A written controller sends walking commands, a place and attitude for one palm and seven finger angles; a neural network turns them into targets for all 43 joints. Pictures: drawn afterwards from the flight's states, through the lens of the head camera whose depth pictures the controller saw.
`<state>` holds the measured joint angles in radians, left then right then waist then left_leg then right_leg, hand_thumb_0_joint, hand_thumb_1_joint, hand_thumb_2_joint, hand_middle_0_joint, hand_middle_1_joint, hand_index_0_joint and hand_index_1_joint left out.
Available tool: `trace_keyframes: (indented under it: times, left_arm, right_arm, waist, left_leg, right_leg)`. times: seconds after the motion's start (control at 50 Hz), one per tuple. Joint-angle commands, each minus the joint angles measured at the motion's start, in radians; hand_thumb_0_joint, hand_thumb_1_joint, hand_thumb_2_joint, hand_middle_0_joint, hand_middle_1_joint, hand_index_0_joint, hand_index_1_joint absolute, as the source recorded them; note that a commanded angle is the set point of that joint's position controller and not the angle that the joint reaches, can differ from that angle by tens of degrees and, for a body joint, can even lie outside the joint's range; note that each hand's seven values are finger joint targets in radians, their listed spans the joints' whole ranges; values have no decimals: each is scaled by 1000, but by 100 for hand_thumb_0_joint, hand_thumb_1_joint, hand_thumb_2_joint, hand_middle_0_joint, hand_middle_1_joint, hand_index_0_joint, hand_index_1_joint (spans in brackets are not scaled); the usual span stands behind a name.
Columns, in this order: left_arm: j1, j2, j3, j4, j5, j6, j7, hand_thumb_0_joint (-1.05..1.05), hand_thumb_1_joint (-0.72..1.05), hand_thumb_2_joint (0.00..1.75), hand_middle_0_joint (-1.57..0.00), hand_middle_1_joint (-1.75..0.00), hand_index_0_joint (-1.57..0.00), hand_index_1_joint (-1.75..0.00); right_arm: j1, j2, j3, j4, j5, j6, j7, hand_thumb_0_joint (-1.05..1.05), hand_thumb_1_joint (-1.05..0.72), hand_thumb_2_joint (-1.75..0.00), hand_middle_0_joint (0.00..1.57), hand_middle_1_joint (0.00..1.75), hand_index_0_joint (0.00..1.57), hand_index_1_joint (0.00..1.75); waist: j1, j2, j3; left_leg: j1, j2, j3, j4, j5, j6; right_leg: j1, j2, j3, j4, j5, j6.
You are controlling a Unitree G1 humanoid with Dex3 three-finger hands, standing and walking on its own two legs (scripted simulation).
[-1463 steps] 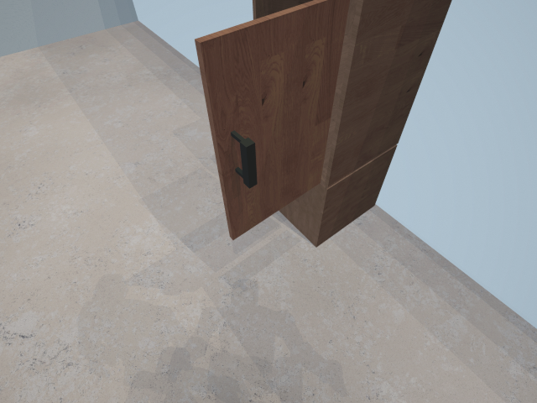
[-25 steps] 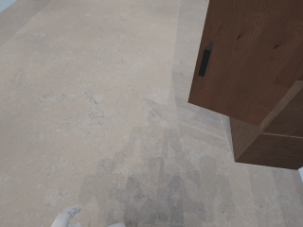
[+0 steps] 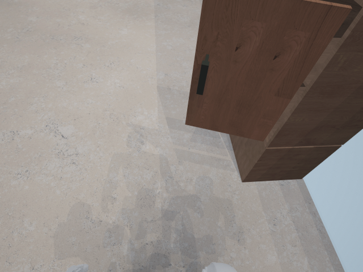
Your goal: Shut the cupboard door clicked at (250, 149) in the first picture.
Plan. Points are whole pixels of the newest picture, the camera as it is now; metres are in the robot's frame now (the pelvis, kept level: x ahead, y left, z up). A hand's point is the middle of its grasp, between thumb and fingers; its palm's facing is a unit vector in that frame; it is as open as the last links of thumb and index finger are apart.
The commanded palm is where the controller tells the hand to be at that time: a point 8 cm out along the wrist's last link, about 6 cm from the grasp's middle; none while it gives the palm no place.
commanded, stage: turn to face it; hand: left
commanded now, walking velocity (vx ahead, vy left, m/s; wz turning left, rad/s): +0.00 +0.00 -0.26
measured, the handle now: (203, 74) +0.73 -0.03 -0.02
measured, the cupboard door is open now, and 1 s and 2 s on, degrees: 73 73 73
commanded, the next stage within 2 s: take the last steps up to it in 0.10 s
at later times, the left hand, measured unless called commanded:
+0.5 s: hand out of the picture +0.12 +0.16 -0.19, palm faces -0.10 -0.98 -0.17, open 7.4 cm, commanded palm none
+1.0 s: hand (172, 215) +0.28 +0.04 -0.17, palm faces -0.16 -0.97 -0.20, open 7.3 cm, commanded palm none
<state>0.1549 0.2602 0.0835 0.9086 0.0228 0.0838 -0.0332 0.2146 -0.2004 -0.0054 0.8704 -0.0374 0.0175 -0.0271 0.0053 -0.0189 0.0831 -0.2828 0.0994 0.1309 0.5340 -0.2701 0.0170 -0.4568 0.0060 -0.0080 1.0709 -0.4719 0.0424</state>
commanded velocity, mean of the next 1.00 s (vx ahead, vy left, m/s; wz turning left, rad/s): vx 0.17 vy -0.05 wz -0.12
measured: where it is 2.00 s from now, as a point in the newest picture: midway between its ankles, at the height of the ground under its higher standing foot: outside the picture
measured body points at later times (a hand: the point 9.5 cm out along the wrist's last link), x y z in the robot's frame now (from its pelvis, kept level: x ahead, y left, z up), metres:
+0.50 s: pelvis +0.05 -0.02 -0.01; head +0.07 -0.01 +0.43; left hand +0.12 +0.21 -0.17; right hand +0.05 -0.28 -0.15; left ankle +0.07 +0.08 -0.74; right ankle -0.03 -0.14 -0.73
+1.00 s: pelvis +0.18 -0.13 +0.00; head +0.22 -0.14 +0.45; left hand +0.29 +0.09 -0.15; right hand +0.12 -0.36 -0.16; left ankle +0.15 +0.00 -0.68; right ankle +0.17 -0.22 -0.74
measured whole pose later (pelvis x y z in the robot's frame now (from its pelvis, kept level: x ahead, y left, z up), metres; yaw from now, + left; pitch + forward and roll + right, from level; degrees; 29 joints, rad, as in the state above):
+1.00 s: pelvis +0.18 -0.13 +0.00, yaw -10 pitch +1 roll -1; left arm 0.18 0.16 0.05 1.03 0.02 -0.03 0.01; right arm 0.30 -0.20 -0.04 1.06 -0.03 0.01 -0.01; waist -0.03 0.04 0.06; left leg -0.41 0.09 0.07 1.02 -0.45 -0.02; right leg -0.25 0.01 -0.13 0.47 -0.24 -0.05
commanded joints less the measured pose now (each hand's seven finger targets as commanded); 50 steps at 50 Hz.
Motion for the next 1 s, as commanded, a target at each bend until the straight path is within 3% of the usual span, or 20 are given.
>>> trace_keyframes:
  times: [0.0,0.12,0.14,0.16,0.18,0.26,0.36,0.4,0.42,0.44,0.46,0.48,0.6,0.72,0.78,0.8,0.82,0.88,0.92,0.98]
  left_arm:
    - [-37,24,1,-88,-4,-27,2,0,90,90,-20,-30,-20,-30]
    - [44,38,-5,-48,-3,-50,13,0,90,90,-20,-30,-20,-30]
    - [88,88,4,-35,2,-58,20,0,90,90,-20,-30,-20,-30]
    - [108,176,19,-21,11,-69,33,0,90,90,-20,-30,-20,-30]
    - [139,206,17,-11,3,-70,36,0,90,90,-20,-30,-20,-30]
    - [36,115,9,-15,3,-76,48,0,90,90,-20,-30,-20,-30]
    - [42,133,15,9,7,-92,32,0,90,90,-20,-30,-20,-30]
    - [18,119,16,16,-1,-89,26,0,90,90,-20,-30,-20,-30]
    - [19,88,10,19,-6,-87,23,0,90,90,-20,-30,-20,-30]
    - [41,20,-3,2,-12,-84,14,0,90,90,-20,-30,-20,-30]
    - [4,1,-13,-38,-9,-86,8,0,90,90,-20,-30,-20,-30]
    - [-51,37,-6,-51,9,-81,5,0,90,90,-20,-30,-20,-30]
    - [-20,-9,-9,3,4,-76,-20,0,90,90,-20,-30,-20,-30]
    - [-46,-17,-20,10,2,-86,-17,0,90,90,-20,-30,-20,-30]
    - [140,37,-1,81,5,-100,-9,0,90,90,-20,-30,-20,-30]
    - [256,106,16,114,8,-112,2,0,90,90,-20,-30,-20,-30]
    - [335,191,32,140,6,-118,19,0,90,90,-20,-30,-20,-30]
    - [155,85,4,105,-5,-121,42,0,90,90,-20,-30,-20,-30]
    - [94,26,-13,94,-2,-128,49,0,90,90,-20,-30,-20,-30]
    - [93,-8,-25,106,1,-141,52,0,90,90,-20,-30,-20,-30]
  right_arm:
    - [77,-212,-68,-20,3,-16,-13,0,-90,-90,20,30,20,30]
    - [73,-217,-82,18,15,-5,-2,0,-90,-90,20,30,20,30]
    - [65,-186,-82,14,23,-4,3,0,-90,-90,20,30,20,30]
    - [41,-116,-67,-19,29,-4,7,0,-90,-90,20,30,20,30]
    - [-9,-111,-56,-35,29,10,6,0,-90,-90,20,30,20,30]
    - [15,-122,-57,10,14,3,8,0,-90,-90,20,30,20,30]
    - [34,-84,-48,16,11,-21,26,0,-90,-90,20,30,20,30]
    - [128,-87,-46,47,7,-35,19,0,-90,-90,20,30,20,30]
    - [193,-108,-51,70,6,-45,16,0,-90,-90,20,30,20,30]
    - [280,-198,-70,94,-8,-56,7,0,-90,-90,20,30,20,30]
    - [374,-281,-84,103,-19,-56,-7,0,-90,-90,20,30,20,30]
    - [349,-283,-83,103,-13,-52,-10,0,-90,-90,20,30,20,30]
    - [215,-170,-50,91,-4,-78,-12,0,-90,-90,20,30,20,30]
    - [206,-167,-67,122,-2,-58,3,0,-90,-90,20,30,20,30]
    - [161,-162,-69,129,9,-47,11,0,-90,-90,20,30,20,30]
    - [154,-116,-59,119,19,-48,20,0,-90,-90,20,30,20,30]
    - [127,-40,-44,79,28,-42,25,0,-90,-90,20,30,20,30]
    - [97,-83,-55,101,19,-43,11,0,-90,-90,20,30,20,30]
    - [124,-39,-47,129,15,-38,16,0,-90,-90,20,30,20,30]
    - [137,13,-26,138,16,-32,14,0,-90,-90,20,30,20,30]
  waist:
    - [-42,210,-140]
    - [-3,180,-167]
    - [16,76,-177]
    - [26,-196,-151]
    - [58,-177,-124]
    - [-6,-187,-80]
    - [-8,-139,-52]
    - [-56,-123,-47]
    - [-85,-32,-62]
    - [-112,239,-82]
    - [-146,350,-82]
    - [-136,251,-45]
    - [-45,154,-23]
    - [-49,193,-19]
    - [45,83,-84]
    - [100,-64,-139]
    - [122,-295,-130]
    - [37,-225,-70]
    - [-13,-92,-102]
    - [-31,-73,-113]
  left_leg:
    - [175,233,-142,-173,415,121]
    - [95,202,-87,-32,372,55]
    - [-3,158,-41,55,215,-1]
    - [-221,17,53,205,-155,-65]
    - [-238,-27,-31,381,-361,-69]
    - [-330,0,-93,541,-218,-81]
    - [-143,-32,-22,202,-152,-70]
    - [34,-55,12,17,-19,-67]
    - [190,-37,-33,-88,4,-59]
    - [315,152,-300,-209,-123,4]
    - [349,379,-611,-333,-231,109]
    - [243,419,-624,-377,-320,136]
    - [185,248,-166,-326,180,93]
    - [123,222,-63,-262,182,81]
    - [12,136,11,-56,108,18]
    - [-144,58,82,157,-12,-18]
    - [-299,-65,67,429,-392,-34]
    - [-341,24,-126,643,-216,-18]
    - [-227,29,-106,530,-161,-33]
    - [-151,-3,-67,320,-133,-52]
  right_leg:
    - [7,-25,-33,-152,2,3]
    - [290,3,-75,-621,263,-33]
    - [410,-88,33,-713,381,-62]
    - [499,-308,293,-750,591,-150]
    - [389,-402,334,-759,661,-252]
    - [396,-266,213,-760,491,-257]
    - [287,-224,186,-787,227,-239]
    - [197,-177,160,-734,124,-199]
    - [84,-137,138,-632,57,-167]
    - [-73,-21,48,-397,8,-109]
    - [-219,43,-37,-138,-132,-72]
    - [-242,-15,48,15,-97,-79]
    - [-157,-83,6,-63,158,-35]
    - [60,-47,-93,-412,219,-41]
    - [374,-6,-113,-580,294,-58]
    - [550,-144,60,-656,166,-111]
    - [566,-354,389,-833,79,-204]
    - [394,-347,346,-877,165,-261]
    - [335,-282,138,-820,468,-245]
    - [317,-265,64,-783,758,-242]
